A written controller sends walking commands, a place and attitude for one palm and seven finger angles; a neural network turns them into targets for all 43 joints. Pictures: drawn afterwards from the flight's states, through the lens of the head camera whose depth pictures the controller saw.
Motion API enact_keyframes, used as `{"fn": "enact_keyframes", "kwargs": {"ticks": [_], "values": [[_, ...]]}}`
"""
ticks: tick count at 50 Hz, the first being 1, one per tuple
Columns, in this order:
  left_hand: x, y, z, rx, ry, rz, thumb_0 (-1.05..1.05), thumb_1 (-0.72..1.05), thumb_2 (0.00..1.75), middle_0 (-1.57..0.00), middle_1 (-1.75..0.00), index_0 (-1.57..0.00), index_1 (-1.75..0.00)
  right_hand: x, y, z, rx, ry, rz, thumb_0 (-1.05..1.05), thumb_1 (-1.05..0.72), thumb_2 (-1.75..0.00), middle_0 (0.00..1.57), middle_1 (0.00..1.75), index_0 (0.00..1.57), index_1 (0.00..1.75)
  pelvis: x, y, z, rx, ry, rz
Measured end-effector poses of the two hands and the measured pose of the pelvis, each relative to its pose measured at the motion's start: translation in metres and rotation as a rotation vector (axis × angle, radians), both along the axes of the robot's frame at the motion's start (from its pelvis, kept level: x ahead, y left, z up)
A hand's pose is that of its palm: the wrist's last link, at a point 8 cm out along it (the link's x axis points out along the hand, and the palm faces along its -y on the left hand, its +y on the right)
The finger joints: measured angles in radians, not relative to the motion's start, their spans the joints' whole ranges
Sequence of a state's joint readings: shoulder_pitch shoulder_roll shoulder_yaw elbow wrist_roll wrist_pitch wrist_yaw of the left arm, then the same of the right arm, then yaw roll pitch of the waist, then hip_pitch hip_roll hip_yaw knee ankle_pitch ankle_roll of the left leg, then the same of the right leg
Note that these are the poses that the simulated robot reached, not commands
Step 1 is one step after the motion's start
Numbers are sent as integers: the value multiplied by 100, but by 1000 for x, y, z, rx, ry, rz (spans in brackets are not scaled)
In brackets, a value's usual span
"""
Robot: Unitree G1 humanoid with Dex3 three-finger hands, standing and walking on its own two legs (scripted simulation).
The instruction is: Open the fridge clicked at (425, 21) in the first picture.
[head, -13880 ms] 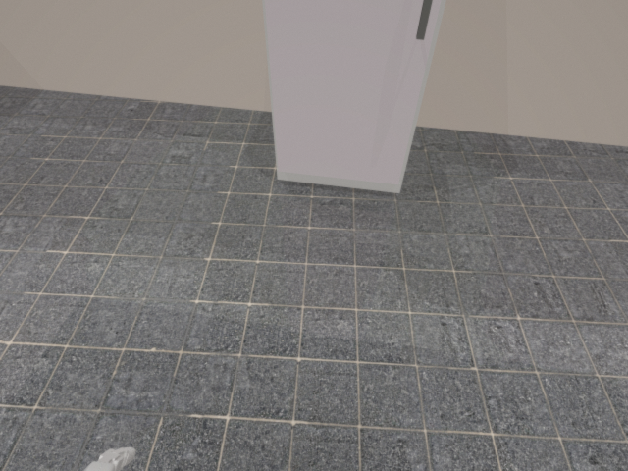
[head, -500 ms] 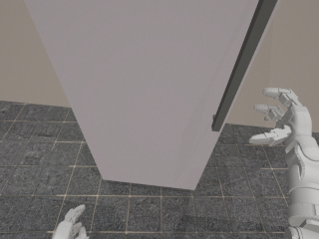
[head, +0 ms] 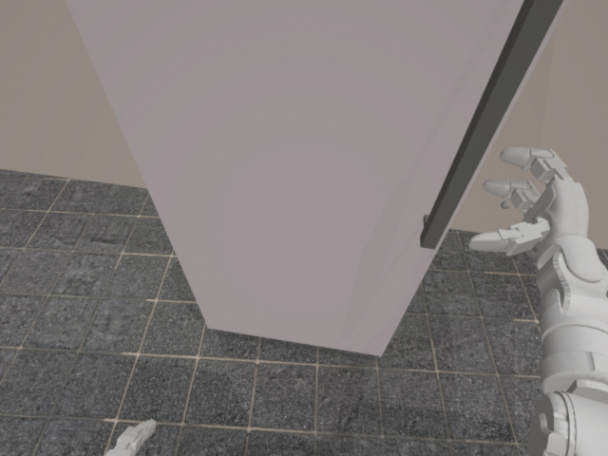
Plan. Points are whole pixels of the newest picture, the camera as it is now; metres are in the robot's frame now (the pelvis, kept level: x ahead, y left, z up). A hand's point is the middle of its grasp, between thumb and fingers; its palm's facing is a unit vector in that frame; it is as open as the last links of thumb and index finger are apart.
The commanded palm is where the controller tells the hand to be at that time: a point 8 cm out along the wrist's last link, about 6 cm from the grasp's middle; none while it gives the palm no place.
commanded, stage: move the hooked fingers beside the handle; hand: right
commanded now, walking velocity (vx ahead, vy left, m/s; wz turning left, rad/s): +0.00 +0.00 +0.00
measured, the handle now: (479, 118) +0.48 -0.16 +0.21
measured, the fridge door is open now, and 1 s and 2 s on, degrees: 0 0 0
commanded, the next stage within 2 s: feel for the door with the fingertips in 0.58 s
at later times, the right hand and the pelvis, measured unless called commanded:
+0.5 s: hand (510, 209) +0.42 -0.22 +0.13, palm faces +0.09 +1.00 +0.00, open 14.0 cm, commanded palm +0.39 -0.26 +0.13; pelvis +0.01 +0.00 +0.00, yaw +0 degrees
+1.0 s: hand (482, 209) +0.41 -0.18 +0.13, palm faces +0.04 +1.00 +0.01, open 14.0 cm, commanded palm +0.38 -0.22 +0.13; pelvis +0.00 +0.00 +0.00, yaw -1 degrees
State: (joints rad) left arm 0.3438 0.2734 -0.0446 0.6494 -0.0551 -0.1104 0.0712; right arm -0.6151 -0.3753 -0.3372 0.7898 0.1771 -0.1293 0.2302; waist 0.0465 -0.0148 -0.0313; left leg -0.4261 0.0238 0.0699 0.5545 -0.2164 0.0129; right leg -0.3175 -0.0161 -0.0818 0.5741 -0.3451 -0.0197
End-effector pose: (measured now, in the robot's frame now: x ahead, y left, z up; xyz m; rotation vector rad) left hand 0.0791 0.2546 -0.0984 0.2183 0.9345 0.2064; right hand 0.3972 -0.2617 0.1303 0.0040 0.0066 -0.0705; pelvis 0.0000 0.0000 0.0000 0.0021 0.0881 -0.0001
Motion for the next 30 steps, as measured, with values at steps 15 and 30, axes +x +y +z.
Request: {"fn": "enact_keyframes", "kwargs": {"ticks": [15, 30], "values": [[12, -2, 0, -7, 0, -10, 1, 90, 90, -20, -30, -20, -30, 2, -1, -1, -5, -10, 4, -1, 50, -30, 30, 120, 30, 120, 7, -1, 0, 4, 11, -1], [34, -7, 5, -7, -42, -42, 1, 90, 90, -20, -30, -20, -30, -5, -6, 1, 7, -19, 1, -1, 50, -30, 30, 120, 30, 120, 8, -1, 0, 6, 4, -10]]}}
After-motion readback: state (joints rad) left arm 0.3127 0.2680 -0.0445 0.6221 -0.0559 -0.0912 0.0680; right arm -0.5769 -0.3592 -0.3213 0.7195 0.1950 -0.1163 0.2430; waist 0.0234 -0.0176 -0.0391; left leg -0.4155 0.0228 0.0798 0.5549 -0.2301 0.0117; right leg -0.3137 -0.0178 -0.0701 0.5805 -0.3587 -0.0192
